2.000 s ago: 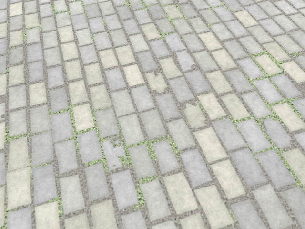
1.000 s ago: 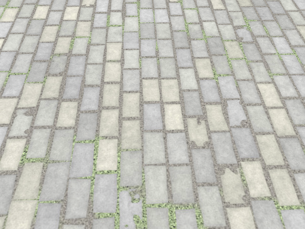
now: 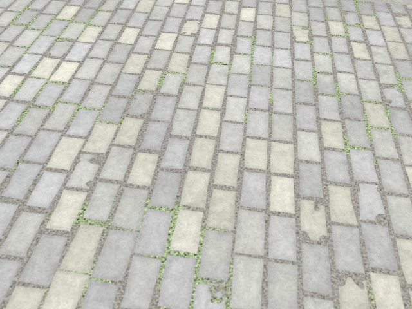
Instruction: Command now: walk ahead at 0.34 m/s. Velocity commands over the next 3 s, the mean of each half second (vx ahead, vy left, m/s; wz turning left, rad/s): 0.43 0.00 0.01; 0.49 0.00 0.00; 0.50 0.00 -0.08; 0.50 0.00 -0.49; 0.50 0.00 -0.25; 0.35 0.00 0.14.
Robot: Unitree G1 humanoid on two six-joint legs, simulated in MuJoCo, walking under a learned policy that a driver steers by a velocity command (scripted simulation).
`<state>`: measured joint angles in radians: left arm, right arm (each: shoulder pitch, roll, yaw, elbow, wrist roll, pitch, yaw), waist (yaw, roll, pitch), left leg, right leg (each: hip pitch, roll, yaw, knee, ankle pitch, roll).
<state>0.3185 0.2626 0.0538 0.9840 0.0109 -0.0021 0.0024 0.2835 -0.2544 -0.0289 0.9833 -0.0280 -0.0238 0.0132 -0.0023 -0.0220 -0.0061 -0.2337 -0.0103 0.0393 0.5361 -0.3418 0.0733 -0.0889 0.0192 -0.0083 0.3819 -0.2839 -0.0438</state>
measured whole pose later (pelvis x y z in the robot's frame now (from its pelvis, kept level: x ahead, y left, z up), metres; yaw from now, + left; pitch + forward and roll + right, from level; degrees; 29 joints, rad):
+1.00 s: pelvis +0.52 +0.00 -0.01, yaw +0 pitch +1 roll -1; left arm 0.47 0.18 0.02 1.08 0.02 -0.09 0.01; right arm -0.02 -0.19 -0.02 0.88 -0.02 -0.05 0.03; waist 0.07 0.02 0.06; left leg -0.53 0.02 0.09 0.56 -0.08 0.08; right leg 0.14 0.08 -0.07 0.20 -0.36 -0.07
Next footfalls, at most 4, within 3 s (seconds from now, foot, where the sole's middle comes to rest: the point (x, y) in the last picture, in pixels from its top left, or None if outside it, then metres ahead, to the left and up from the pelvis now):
0.48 right None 0.40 -0.08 -0.78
1.04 left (183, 262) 0.71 0.08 -0.78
1.58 right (230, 197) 1.00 -0.10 -0.78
2.12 left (211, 137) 1.35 -0.02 -0.78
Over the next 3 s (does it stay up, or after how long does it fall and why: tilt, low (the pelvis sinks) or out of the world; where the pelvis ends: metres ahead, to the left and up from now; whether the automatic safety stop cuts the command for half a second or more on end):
stays up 1.50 -0.26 0.00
